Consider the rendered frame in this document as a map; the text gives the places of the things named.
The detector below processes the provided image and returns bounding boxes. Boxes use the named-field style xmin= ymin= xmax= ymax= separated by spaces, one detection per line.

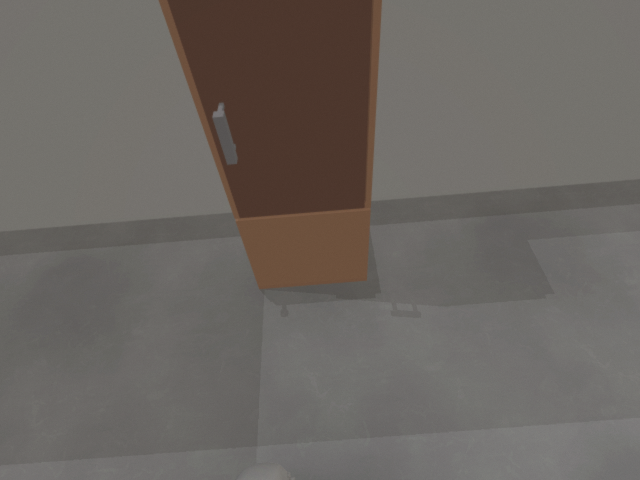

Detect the cupboard door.
xmin=167 ymin=0 xmax=372 ymax=218

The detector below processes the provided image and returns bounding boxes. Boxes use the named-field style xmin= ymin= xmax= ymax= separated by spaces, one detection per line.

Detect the handle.
xmin=212 ymin=102 xmax=238 ymax=165

